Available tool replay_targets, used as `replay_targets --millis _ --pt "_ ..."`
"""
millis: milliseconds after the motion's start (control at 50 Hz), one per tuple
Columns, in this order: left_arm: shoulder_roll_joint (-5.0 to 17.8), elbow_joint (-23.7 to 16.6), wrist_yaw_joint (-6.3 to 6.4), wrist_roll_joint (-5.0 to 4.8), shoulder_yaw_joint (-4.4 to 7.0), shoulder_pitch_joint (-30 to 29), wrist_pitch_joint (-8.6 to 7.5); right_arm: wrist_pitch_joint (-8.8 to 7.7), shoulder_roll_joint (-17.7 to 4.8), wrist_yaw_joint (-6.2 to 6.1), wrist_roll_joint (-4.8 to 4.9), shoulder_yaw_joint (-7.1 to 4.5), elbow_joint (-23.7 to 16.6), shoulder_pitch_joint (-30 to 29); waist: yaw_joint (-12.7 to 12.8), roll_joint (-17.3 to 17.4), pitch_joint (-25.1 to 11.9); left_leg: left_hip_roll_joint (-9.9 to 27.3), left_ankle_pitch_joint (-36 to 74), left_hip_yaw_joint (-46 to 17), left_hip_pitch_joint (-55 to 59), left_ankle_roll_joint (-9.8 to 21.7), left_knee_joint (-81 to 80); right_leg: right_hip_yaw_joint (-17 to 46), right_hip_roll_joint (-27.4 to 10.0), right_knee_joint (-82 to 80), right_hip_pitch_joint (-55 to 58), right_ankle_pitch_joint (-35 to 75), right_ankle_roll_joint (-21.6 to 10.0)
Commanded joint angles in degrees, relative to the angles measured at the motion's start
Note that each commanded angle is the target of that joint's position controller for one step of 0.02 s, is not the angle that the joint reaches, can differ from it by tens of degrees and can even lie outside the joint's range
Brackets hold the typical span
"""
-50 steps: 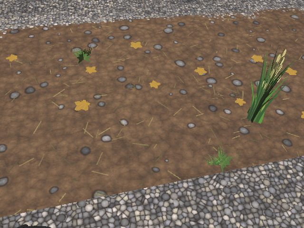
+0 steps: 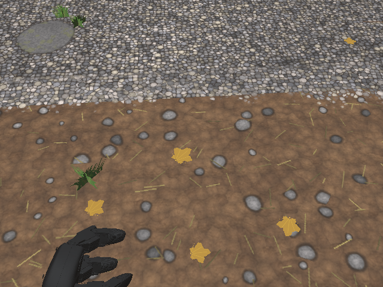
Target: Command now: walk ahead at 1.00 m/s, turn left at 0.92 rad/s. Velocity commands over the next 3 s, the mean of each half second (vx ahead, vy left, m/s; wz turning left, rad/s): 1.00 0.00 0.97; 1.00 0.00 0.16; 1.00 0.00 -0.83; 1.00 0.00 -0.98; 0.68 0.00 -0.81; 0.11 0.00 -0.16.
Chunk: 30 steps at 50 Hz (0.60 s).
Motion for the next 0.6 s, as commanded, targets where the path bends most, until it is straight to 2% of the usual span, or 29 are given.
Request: replay_targets --millis 20,60,80,100,120,140,160,180,200,220,240,260,300,320,380,400,420,440,460,480,500,520,540,560,580,600 --pt "4.83 -4.47 0.04 -1.26 1.3 -5.99 -0.36 -1.19 -10.62 0.24 0.36 -3.08 -3.98 -1.07 -0.64 2.76 2.37 10.52 25.47 -12.73 -11.27 4.19 -7.96 -7.55 5.95 -11.08 12.8 9.86 -0.21" --pt "6.1 -4.94 0.36 -1.37 1.78 -5.77 -0.88 -1.04 -11.14 -0.16 0.09 -3.48 -4.29 -1.71 -0.31 4.24 0.85 11.67 30.61 -13.89 -6.57 2.45 -4.36 -6.29 7.16 -16.7 16.16 9.13 -1.1" --pt "7.54 -4.19 0.71 -1.29 2.42 -2.99 -1.12 -1.09 -11.87 -0.41 0.03 -3.7 -4.72 -2.87 1.2 4.51 -1.14 11.74 36.31 -14.4 -4.93 1.13 -0.72 -5.85 8.53 -18.83 20.92 7.02 -1.59" --pt "10.29 -2.49 1.3 -1.43 3.65 2.76 -1.35 -1.21 -13.34 -0.46 -0.28 -4.0 -5.09 -3.96 4.06 4.42 -5.36 11.71 43.97 -14.53 -3.28 -0.23 6.27 -5.52 10.06 -18.46 27.85 2.27 -2.33" --pt "12.86 -0.09 2.01 -1.7 5.01 13.04 -1.68 -1.4 -15.45 -0.24 -0.48 -4.38 -5.77 -7.07 10.64 4.15 -10.87 10.66 45.53 -13.63 -5.27 -1.39 17.91 -5.28 9.42 -18.22 38.76 -1.96 -3.1" --pt "16.06 2.98 3.13 -0.99 6.75 26.76 -1.97 -2.16 -13.29 -0.18 -0.78 -3.81 -7.03 -10.55 17.53 2.89 -17.23 8.78 37.65 -11.61 -13.61 -2.08 33.44 -1.09 3.67 -14.83 53.67 -10.85 -4.37" --pt "19.86 4.7 4.0 1.39 8.0 35.15 -2.14 -2.68 -2.83 -0.44 -0.19 -1.15 -9.62 -10.22 17.44 -12.09 -23.27 3.83 -7.52 -5.67 -28.5 -2.05 52.55 18.39 -12.78 -19.17 67.18 -32.75 -5.93" --pt "22.55 3.82 3.21 1.42 8.96 27.05 -1.55 -2.14 -2.12 -0.21 2.01 0.38 -12.81 -3.72 9.36 -26.96 -27.85 3.76 -11.47 -1.05 -39.88 -2.87 62.96 49.69 -20.91 -32.73 67.77 -43.22 -11.64" --pt "14.9 1.91 2.81 1.01 8.07 19.37 -1.06 -0.7 -6.97 -0.76 0.01 -0.08 -10.21 -8.69 9.91 -11.91 -16.68 9.15 -3.97 0.94 -43.67 -2.75 64.01 40.95 -16.53 -33.8 58.53 -49.25 -11.59" --pt "10.85 2.47 2.54 0.46 7.09 17.28 -0.83 -0.1 -8.05 -0.07 -1.1 -0.41 -10.52 -12.51 9.88 -4.75 -10.07 11.25 0.26 2.72 -42.96 -3.43 60.81 28.7 -13.62 -32.31 50.99 -37.68 -10.77" --pt "9.25 4.09 2.33 0.76 6.73 17.96 -0.81 0.49 -7.67 0.75 -1.5 -0.47 -10.69 -14.8 9.48 -0.53 -6.59 13.05 1.22 3.23 -41.52 -4.04 58.74 20.3 -11.24 -32.37 45.79 -26.01 -9.82" --pt "8.62 6.51 2.45 0.52 6.43 20.46 -1.19 1.11 -6.08 1.75 -2.19 -0.12 -12.07 -16.72 8.87 -1.81 -4.16 14.69 1.23 3.0 -41.38 -4.31 57.61 14.01 -9.58 -32.73 42.53 -19.22 -9.41" --pt "6.28 10.34 1.63 -0.65 5.97 23.84 -2.34 2.52 -3.05 2.86 -2.17 1.0 -14.35 -19.29 7.71 -4.57 -1.52 16.87 1.63 3.63 -43.32 -4.51 57.16 5.99 -8.32 -34.0 40.32 -9.21 -8.04" --pt "6.03 11.24 1.2 -1.18 5.93 24.41 -2.85 3.0 -2.24 3.15 -2.13 1.45 -15.54 -20.46 7.03 -4.11 -0.88 17.6 2.31 3.97 -44.77 -4.51 56.92 2.61 -8.54 -34.77 39.7 -4.71 -7.68" --pt "7.34 12.02 0.81 -1.17 6.15 21.97 -4.07 3.38 -2.52 3.84 -2.06 2.31 -19.38 -25.91 4.92 -4.24 1.97 18.04 9.62 6.07 -44.49 -4.9 50.98 -8.41 -7.15 -38.36 35.36 6.85 -6.76" --pt "6.68 12.73 0.91 -1.02 6.07 21.49 -3.97 3.65 -3.2 3.88 -1.63 2.15 -18.86 -27.07 5.22 -3.21 2.38 16.12 12.12 8.32 -43.31 -4.68 49.06 -13.94 -3.13 -39.32 35.43 8.97 -5.54" --pt "8.79 12.74 0.87 -0.82 6.24 22.27 -4.39 3.59 -2.37 4.32 -1.6 2.83 -20.89 -29.01 4.55 -4.41 4.59 17.43 14.06 9.26 -41.79 -4.22 42.4 -15.33 -5.18 -39.81 33.66 13.29 -5.56" --pt "8.93 13.64 0.97 -0.94 6.35 23.22 -4.4 3.53 -2.84 4.75 -1.82 3.0 -21.26 -31.79 5.13 -1.91 6.62 16.63 15.07 12.31 -40.81 -3.6 37.57 -17.87 -4.53 -40.9 34.63 17.34 -4.98" --pt "9.56 14.41 1.08 -0.96 6.5 24.69 -4.32 3.37 -2.32 5.09 -2.06 3.31 -21.5 -34.1 5.86 -1.01 8.02 15.45 15.9 15.13 -38.23 -2.6 32.45 -20.5 -3.74 -41.27 35.03 21.42 -4.37" --pt "10.81 14.52 1.28 -0.88 6.79 25.57 -4.11 3.22 -2.56 5.18 -1.92 3.32 -21.02 -34.79 6.18 -0.52 7.32 13.05 15.6 18.03 -34.5 -1.43 29.06 -22.27 -3.0 -40.06 36.89 31.22 -3.8" --pt "12.23 14.73 1.78 -0.85 7.03 27.2 -3.77 3.04 -3.05 5.13 -1.92 3.17 -20.47 -34.1 5.59 -1.56 5.67 10.27 14.53 20.37 -31.09 -0.27 27.12 -23.16 -3.42 -36.35 40.24 47.62 -3.48" --pt "14.56 14.52 2.31 -0.96 7.58 27.46 -3.15 2.87 -3.78 4.81 -1.87 2.82 -19.54 -31.08 3.33 -4.25 3.0 8.53 12.55 20.51 -26.74 0.69 25.73 -23.24 -4.81 -30.97 42.68 58.71 -3.16" --pt "16.27 14.24 2.77 -0.95 8.08 27.11 -2.17 2.67 -5.47 4.3 -1.75 2.06 -17.68 -25.32 -0.1 -5.19 -0.91 6.42 10.08 20.48 -20.15 1.69 25.23 -22.92 -5.86 -22.18 43.81 66.15 -3.07" --pt "17.85 13.33 3.01 -0.82 8.57 24.93 -1.11 2.51 -7.5 3.55 -1.65 0.89 -14.78 -15.16 -5.23 -6.13 -5.81 4.84 7.32 19.08 -9.5 3.14 25.14 -21.8 -7.33 -9.56 41.64 69.66 -3.78" --pt "17.72 11.58 2.71 -0.68 8.66 21.74 -0.31 2.13 -10.25 2.36 -1.53 -0.9 -10.34 -1.96 -10.42 -4.6 -10.94 4.46 6.45 14.9 6.8 5.44 20.35 -20.55 -7.3 8.32 32.96 61.26 -4.58" --pt "14.82 10.88 1.84 -0.7 8.56 20.07 -0.11 2.92 -13.42 0.68 0.59 -3.36 -8.93 -1.76 -8.7 6.03 -10.48 8.16 3.6 5.82 18.25 6.6 15.41 -20.34 3.57 31.3 17.41 6.84 -3.14"
Next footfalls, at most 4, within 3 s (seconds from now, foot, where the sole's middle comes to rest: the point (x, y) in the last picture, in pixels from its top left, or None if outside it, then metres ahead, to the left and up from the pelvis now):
0.14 right None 0.36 -0.19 -0.77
0.60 left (135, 239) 0.67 0.15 -0.77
1.04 right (97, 153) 1.09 0.32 -0.77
1.44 left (33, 107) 1.39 0.64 -0.77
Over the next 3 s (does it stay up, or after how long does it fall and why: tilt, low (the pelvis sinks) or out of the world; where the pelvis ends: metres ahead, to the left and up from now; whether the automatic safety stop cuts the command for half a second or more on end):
stays up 2.19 0.30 -0.01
